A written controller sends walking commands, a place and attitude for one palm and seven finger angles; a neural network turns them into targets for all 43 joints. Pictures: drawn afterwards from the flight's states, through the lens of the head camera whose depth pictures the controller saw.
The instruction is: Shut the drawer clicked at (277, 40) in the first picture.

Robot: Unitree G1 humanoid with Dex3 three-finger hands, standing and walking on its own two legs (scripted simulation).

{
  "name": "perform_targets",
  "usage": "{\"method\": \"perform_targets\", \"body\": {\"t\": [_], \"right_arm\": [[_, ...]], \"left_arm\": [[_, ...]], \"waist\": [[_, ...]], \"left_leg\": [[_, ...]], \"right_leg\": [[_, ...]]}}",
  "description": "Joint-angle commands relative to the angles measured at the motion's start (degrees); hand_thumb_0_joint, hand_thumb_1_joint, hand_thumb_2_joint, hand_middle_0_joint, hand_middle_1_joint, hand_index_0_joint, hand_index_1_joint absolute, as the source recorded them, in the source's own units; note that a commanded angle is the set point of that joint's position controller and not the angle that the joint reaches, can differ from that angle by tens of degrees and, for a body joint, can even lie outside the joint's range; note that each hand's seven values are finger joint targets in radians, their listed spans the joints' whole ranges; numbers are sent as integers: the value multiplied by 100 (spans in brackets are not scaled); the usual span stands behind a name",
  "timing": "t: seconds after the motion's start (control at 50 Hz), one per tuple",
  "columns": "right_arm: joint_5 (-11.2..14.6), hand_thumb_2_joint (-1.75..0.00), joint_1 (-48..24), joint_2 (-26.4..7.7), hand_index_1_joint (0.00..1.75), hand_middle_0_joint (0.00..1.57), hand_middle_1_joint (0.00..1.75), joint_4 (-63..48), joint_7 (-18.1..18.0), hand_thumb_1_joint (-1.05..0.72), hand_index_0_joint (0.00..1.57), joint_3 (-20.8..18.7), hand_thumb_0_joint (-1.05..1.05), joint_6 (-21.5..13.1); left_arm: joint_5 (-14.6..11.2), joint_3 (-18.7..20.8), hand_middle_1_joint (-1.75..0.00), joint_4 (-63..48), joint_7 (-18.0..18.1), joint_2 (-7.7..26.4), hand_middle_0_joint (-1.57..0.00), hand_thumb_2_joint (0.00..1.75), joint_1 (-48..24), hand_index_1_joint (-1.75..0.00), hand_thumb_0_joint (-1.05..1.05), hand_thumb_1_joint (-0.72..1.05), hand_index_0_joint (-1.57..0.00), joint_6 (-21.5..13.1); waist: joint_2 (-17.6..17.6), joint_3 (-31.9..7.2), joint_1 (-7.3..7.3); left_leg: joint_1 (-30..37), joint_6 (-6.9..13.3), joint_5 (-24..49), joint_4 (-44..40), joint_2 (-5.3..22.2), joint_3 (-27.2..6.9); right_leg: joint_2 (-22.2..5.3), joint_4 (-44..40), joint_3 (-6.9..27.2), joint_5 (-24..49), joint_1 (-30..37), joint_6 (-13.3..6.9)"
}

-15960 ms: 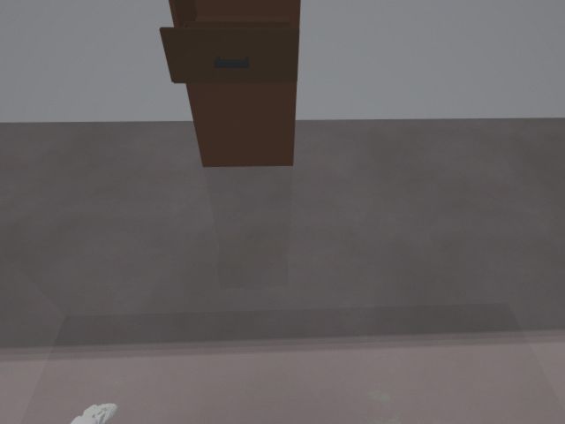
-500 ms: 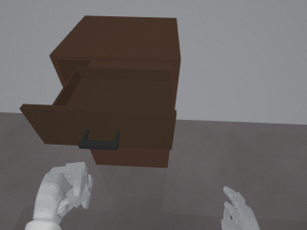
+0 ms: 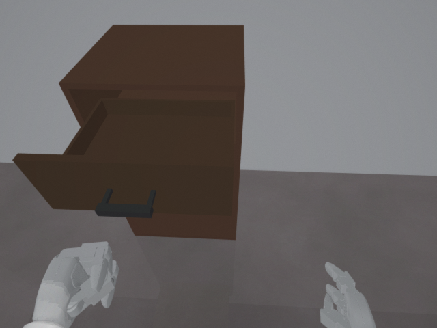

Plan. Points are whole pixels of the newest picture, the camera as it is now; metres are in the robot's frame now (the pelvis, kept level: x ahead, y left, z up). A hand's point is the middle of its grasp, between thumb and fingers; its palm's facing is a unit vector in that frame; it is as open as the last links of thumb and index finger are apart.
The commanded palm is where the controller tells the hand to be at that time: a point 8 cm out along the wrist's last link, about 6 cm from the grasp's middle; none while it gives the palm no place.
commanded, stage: bring the fist close to the handle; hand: left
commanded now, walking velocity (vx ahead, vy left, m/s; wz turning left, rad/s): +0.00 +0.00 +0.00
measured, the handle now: (127, 202) +0.37 +0.23 +0.00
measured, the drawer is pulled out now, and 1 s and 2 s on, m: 0.27 0.27 0.26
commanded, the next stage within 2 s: push the drawer shut in 1.28 s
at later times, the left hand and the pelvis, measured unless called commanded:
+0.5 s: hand (117, 266) +0.21 +0.19 +0.04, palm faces +0.00 -1.00 -0.05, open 3.3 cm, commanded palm +0.19 +0.24 +0.04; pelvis +0.00 +0.01 -0.01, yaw -1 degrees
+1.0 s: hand (134, 256) +0.25 +0.18 +0.00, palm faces -0.02 -1.00 -0.02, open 3.3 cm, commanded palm +0.23 +0.24 +0.01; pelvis -0.02 +0.03 -0.05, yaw -2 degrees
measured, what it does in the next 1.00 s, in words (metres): stands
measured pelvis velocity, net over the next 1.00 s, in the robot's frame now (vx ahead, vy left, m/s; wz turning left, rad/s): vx -0.02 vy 0.03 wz -0.03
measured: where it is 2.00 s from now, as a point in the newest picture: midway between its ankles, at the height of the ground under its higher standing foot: outside the picture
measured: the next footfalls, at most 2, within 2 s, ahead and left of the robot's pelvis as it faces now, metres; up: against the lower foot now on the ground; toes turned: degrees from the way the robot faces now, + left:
none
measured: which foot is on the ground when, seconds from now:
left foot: down 0.00-1.00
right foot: down 0.00-1.00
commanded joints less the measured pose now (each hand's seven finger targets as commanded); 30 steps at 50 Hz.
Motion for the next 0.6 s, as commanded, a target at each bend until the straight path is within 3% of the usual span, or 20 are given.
{"method": "perform_targets", "body": {"t": [0.0, 0.04, 0.08, 0.12, 0.16, 0.22, 0.26, 0.32, 0.36, 0.42, 0.46, 0.52, 0.58], "right_arm": [[-6, -90, -542, -613, 30, 20, 30, -806, -90, -90, 20, -288, 0, -332], [-8, -90, -523, -622, 30, 20, 30, -781, -70, -90, 20, -302, 0, -354], [-17, -90, -507, -649, 30, 20, 30, -766, -61, -90, 20, -318, 0, -378], [-17, -90, -501, -671, 30, 20, 30, -691, -73, -90, 20, -340, 0, -358], [-16, -90, -505, -671, 30, 20, 30, -730, -60, -90, 20, -346, 0, -360], [-39, -90, -530, -704, 30, 20, 30, -644, -86, -90, 20, -372, 0, -327], [-51, -90, -506, -707, 30, 20, 30, -677, -84, -90, 20, -383, 0, -321], [-81, -90, -505, -717, 30, 20, 30, -653, -60, -90, 20, -389, 0, -319], [-94, -90, -488, -695, 30, 20, 30, -693, -32, -90, 20, -432, 0, -300], [-109, -90, -506, -728, 30, 20, 30, -654, -5, -90, 20, -442, 0, -202], [-111, -90, -505, -735, 30, 20, 30, -730, 9, -90, 20, -419, 0, -180], [-133, -90, -481, -785, 30, 20, 30, -736, -6, -90, 20, -418, 0, -121], [-153, -90, -466, -778, 30, 20, 30, -792, 7, -90, 20, -409, 0, -134]], "left_arm": [[-192, 758, -160, -762, -44, 634, -140, 90, -565, -160, 0, 90, -140, -648], [-204, 733, -160, -636, -153, 620, -140, 90, -497, -160, 0, 90, -140, -733], [-224, 726, -160, -509, -301, 639, -140, 90, -556, -160, 0, 90, -140, -791], [-236, 866, -160, -262, -401, 747, -140, 90, -560, -160, 0, 90, -140, -825], [-251, 685, -160, -186, -502, 580, -140, 90, -554, -160, 0, 90, -140, -863], [-275, 898, -160, 3, -449, 753, -140, 90, -895, -160, 0, 90, -140, -942], [-267, 812, -160, 12, -419, 649, -140, 90, -975, -160, 0, 90, -140, -1054], [-198, 740, -160, -36, -297, 652, -140, 90, -1208, -160, 0, 90, -140, -1205], [-185, 732, -160, 59, -257, 577, -140, 90, -951, -160, 0, 90, -140, -1277], [-111, 784, -160, 376, -220, 647, -140, 90, -999, -160, 0, 90, -140, -1287], [-102, 466, -160, 318, -236, 426, -140, 90, -1296, -160, 0, 90, -140, -1319], [-72, 578, -160, 451, -163, 564, -140, 90, -1492, -160, 0, 90, -140, -1333], [-23, 371, -160, 298, -97, 442, -140, 90, -1815, -160, 0, 90, -140, -1438]], "waist": [[-329, -124, -63], [-198, -331, -64], [-319, -549, -82], [-406, -565, -85], [-406, -555, -114], [-467, -442, -121], [-418, -544, -124], [-140, -688, -122], [-218, -930, -69], [-240, -851, -84], [-113, -881, -162], [-239, -898, -159], [-12, -1186, -170]], "left_leg": [[431, 103, 829, -459, -27, -92], [490, 105, 998, -394, -33, -80], [468, 109, 1138, -336, -42, -83], [375, 112, 1246, -271, -46, -87], [357, 114, 1284, -248, -57, -79], [209, 110, 1177, -211, -45, -104], [242, 116, 1156, -208, -45, -88], [300, 128, 1184, -164, -27, -93], [308, 123, 1259, -122, -14, -86], [69, 124, 1223, 5, -4, -88], [9, 119, 1067, 64, 7, -106], [-171, 117, 904, 139, 50, -169], [-117, 96, 896, 224, 80, -231]], "right_leg": [[-326, -1119, 751, 1459, -234, 372], [-358, -1042, 776, 1891, -156, 410], [-394, -957, 798, 2254, -43, 461], [-417, -922, 849, 2574, 28, 508], [-430, -856, 829, 2734, -37, 534], [-391, -826, 803, 2402, -199, 492], [-355, -727, 724, 2217, -313, 446], [-258, -533, 566, 1913, -528, 338], [-226, -388, 489, 1920, -563, 310], [-201, -265, 489, 1858, -732, 296], [-182, -134, 435, 1573, -1001, 275], [-141, -29, 398, 1273, -1177, 247], [-127, 197, 334, 1142, -1390, 209]]}}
